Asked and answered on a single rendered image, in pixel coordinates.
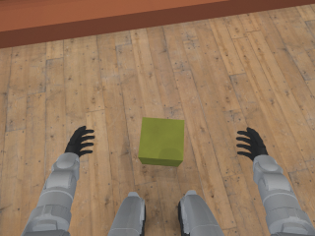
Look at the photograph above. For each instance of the robot right shin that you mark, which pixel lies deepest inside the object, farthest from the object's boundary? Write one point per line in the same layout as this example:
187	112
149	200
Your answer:
186	223

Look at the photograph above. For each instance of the robot left thigh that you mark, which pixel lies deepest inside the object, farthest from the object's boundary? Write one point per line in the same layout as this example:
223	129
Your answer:
128	217

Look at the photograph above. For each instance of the carton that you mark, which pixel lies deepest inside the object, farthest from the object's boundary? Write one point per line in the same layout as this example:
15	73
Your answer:
161	141

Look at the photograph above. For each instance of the robot right forearm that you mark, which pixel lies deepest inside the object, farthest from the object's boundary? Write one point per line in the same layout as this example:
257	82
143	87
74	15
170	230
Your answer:
283	212

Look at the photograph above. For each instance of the left robot hand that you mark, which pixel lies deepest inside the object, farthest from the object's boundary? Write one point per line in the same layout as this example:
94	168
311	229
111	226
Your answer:
75	145

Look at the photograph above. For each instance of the right robot hand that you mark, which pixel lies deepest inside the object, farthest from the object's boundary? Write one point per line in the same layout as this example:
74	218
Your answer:
256	147

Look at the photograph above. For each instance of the robot left forearm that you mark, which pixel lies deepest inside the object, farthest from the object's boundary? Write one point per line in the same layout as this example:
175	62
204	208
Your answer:
53	209

